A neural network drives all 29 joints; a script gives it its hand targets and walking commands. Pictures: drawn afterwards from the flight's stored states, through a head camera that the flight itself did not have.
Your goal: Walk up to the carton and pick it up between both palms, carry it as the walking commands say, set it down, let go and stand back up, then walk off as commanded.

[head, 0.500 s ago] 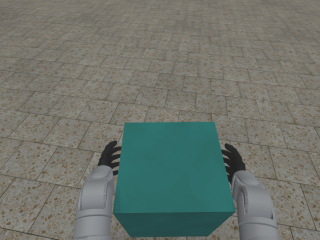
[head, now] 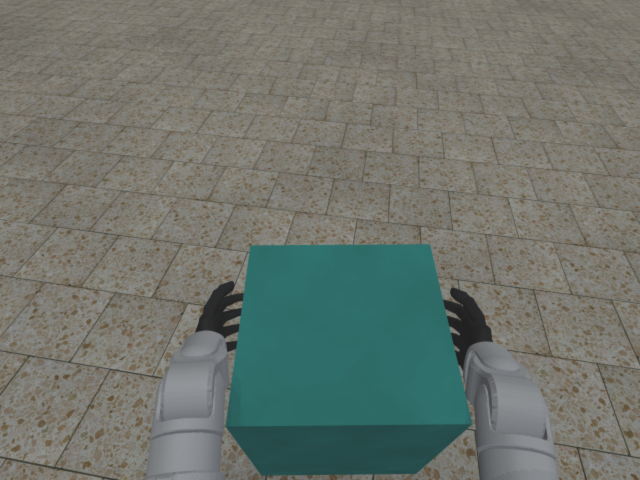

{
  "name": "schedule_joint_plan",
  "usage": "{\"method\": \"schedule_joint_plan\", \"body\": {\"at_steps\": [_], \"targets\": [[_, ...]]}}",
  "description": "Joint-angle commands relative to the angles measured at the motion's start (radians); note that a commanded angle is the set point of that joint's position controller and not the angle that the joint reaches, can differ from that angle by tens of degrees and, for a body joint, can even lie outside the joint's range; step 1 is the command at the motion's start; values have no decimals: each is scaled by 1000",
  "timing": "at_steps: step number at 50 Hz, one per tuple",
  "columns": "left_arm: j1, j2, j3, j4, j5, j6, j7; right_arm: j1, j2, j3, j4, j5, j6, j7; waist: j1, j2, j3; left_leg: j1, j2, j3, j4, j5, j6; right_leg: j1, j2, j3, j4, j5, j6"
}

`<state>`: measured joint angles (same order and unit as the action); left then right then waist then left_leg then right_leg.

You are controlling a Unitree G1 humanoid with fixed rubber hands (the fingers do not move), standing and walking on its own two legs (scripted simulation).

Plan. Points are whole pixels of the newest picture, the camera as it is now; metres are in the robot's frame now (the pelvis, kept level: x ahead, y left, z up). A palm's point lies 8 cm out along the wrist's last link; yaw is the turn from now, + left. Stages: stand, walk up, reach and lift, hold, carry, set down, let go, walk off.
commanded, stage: hold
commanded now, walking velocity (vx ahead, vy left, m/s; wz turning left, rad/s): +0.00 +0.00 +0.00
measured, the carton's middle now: (339, 368) +0.28 +0.00 -0.04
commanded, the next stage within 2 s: carry in 0.34 s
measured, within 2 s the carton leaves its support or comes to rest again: neither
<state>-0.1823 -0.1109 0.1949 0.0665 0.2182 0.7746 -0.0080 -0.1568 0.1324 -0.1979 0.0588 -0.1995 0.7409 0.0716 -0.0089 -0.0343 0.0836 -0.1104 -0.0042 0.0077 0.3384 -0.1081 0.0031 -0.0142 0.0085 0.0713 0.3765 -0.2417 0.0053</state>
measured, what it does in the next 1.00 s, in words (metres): walks ahead: right foot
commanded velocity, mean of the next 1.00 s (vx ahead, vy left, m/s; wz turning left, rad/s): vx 0.35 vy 0.00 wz -0.42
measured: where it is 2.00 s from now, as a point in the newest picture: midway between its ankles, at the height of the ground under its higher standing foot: (382, 406)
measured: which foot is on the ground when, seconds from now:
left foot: down 0.00-1.00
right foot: down 0.00-0.70, up 0.72-0.96, down 0.98-1.00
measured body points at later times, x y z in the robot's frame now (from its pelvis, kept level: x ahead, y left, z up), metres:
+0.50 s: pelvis +0.02 -0.01 -0.01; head -0.02 -0.02 +0.44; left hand +0.31 +0.15 +0.05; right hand +0.30 -0.17 +0.05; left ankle +0.06 +0.12 -0.74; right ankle -0.01 -0.13 -0.74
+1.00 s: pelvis +0.22 -0.08 -0.03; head +0.21 -0.08 +0.42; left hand +0.53 +0.00 +0.06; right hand +0.42 -0.31 +0.06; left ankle +0.10 +0.11 -0.74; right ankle +0.26 -0.17 -0.75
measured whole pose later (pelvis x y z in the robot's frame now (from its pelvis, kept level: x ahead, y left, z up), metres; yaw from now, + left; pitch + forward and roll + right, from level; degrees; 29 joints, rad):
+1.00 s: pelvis +0.22 -0.08 -0.03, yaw -14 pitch +5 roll -1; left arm -0.15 -0.13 0.16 -0.36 0.10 1.20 0.06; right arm -0.08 0.12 -0.14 -0.44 -0.06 1.21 -0.07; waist -0.04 0.03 -0.12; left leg -0.07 0.22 0.28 0.54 -0.47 -0.12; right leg -0.46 -0.02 -0.23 0.57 -0.19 -0.08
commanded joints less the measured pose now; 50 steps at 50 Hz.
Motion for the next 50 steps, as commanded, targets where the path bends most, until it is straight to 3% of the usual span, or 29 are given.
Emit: {"method": "schedule_joint_plan", "body": {"at_steps": [1, 16, 17, 19, 20, 22, 23, 24, 26, 27, 28, 30, 33, 34, 35, 36, 37, 38, 39, 40, 42, 46, 48, 49, 50], "targets": [[-444, -757, -604, -98, -221, -32, -175, -467, 700, 537, -62, 162, -26, 121, -1, 29, -247, 292, -73, -54, -1, 70, -4, -211, 72, 16, -99, 108, -22], [-440, -759, -609, -103, -221, -34, -176, -460, 706, 543, -66, 165, -27, 119, 1, 28, -256, 292, -74, -54, 1, 94, -3, -204, 73, 14, -95, 134, -18], [-510, -732, -644, -112, -239, -30, -185, -503, 749, 606, -117, 206, -15, 124, 13, 119, -422, 127, 151, -107, 2, -18, 43, -218, -74, -47, 49, -67, -39], [-499, -764, -659, -127, -259, -11, -190, -472, 768, 645, -144, 226, 10, 129, 10, 162, -415, 72, 181, -174, -51, -418, 77, -310, -31, -45, 120, -274, -45], [-503, -773, -672, -135, -277, 1, -196, -472, 771, 661, -163, 227, 24, 126, 7, 176, -395, 25, 204, -201, -76, -551, 89, -340, -28, -56, 147, -307, -47], [-520, -790, -711, -169, -338, 39, -202, -468, 760, 693, -199, 242, 61, 111, 13, 174, -343, -84, 233, -201, -104, -640, 96, -341, -14, -89, 142, -278, -50], [-526, -800, -725, -176, -362, 61, -202, -461, 753, 699, -208, 247, 84, 105, 15, 145, -336, -132, 218, -161, -80, -629, 83, -310, -13, -89, 87, -255, -55], [-526, -806, -736, -178, -383, 84, -201, -459, 748, 708, -220, 257, 106, 101, 17, 81, -331, -184, 179, -91, -13, -577, 53, -267, -39, -43, 3, -268, -68], [-494, -804, -747, -199, -416, 127, -194, -470, 745, 739, -283, 304, 152, 96, 30, -139, -317, -330, 67, 82, 287, -375, -28, -155, -218, 259, -174, -382, -132], [-482, -804, -747, -210, -424, 151, -189, -485, 739, 750, -305, 330, 178, 96, 34, -179, -265, -450, 44, 99, 362, -358, -36, -96, -283, 377, -214, -359, -170], [-477, -797, -739, -223, -425, 176, -181, -500, 730, 755, -314, 353, 205, 98, 35, -163, -235, -480, 64, 80, 352, -362, -33, -96, -309, 403, -220, -280, -203], [-492, -781, -758, -322, -453, 223, -167, -491, 753, 776, -348, 399, 254, 93, 28, -114, -256, -452, 65, 94, 271, -300, -44, -72, -280, 315, -156, -86, -203], [-451, -755, -776, -425, -488, 302, -157, -430, 776, 801, -405, 440, 330, 73, 11, -111, -370, -175, 32, 163, 89, -154, -47, -151, -186, 146, -17, 23, -145], [-424, -751, -775, -437, -490, 329, -157, -389, 778, 801, -413, 447, 355, 68, -3, -81, -416, 30, 62, 132, 46, -145, -28, -280, -148, 80, 76, 3, -116], [-409, -748, -773, -442, -487, 355, -159, -354, 759, 794, -419, 445, 378, 63, -21, 43, -452, 242, 188, -16, -40, -253, 18, -473, -87, -25, 276, -51, -77], [-428, -749, -780, -462, -500, 380, -165, -348, 729, 789, -425, 442, 388, 56, -22, 296, -459, 394, 405, -310, -104, -300, 116, -733, 4, -170, 536, -201, -34], [-465, -737, -782, -459, -504, 396, -173, -357, 727, 785, -427, 437, 395, 53, -23, 295, -424, 348, 540, -443, -143, -228, 195, -814, -48, -157, 665, -324, -38], [-485, -749, -777, -463, -518, 406, -180, -399, 745, 796, -479, 445, 407, 48, -21, 157, -384, 290, 521, -384, -137, -213, 204, -811, -107, -103, 690, -297, -40], [-486, -774, -772, -476, -531, 412, -182, -426, 761, 799, -515, 456, 418, 52, -20, 106, -350, 247, 493, -288, -158, -209, 182, -813, -129, -98, 662, -269, -31], [-480, -793, -768, -487, -532, 418, -182, -434, 778, 800, -532, 459, 425, 55, -19, 110, -322, 216, 468, -191, -181, -229, 159, -801, -140, -112, 591, -247, -26], [-445, -800, -769, -491, -522, 426, -174, -429, 791, 798, -536, 470, 439, 64, -16, 165, -300, 161, 387, 0, -161, -141, 114, -709, -113, -178, 463, -152, -24], [-401, -786, -775, -517, -491, 436, -155, -386, 778, 795, -527, 489, 462, 88, -15, 239, -313, 77, 340, 195, -93, -22, 36, -462, -35, -301, 248, -9, -45], [-372, -785, -770, -505, -472, 439, -152, -375, 766, 797, -518, 497, 473, 94, 8, 204, -359, 16, 306, 273, 94, 107, -9, -246, 22, -353, 148, 71, -65], [-340, -785, -764, -481, -461, 440, -150, -375, 756, 803, -513, 496, 480, 97, 26, 141, -418, -58, 258, 309, 279, 151, -43, -73, 43, -339, 124, 51, -92], [-306, -781, -758, -458, -450, 441, -148, -411, 739, 808, -509, 497, 484, 101, 64, 2, -446, -237, 223, 321, 566, 102, -78, 104, -60, -134, 56, -46, -141]]}}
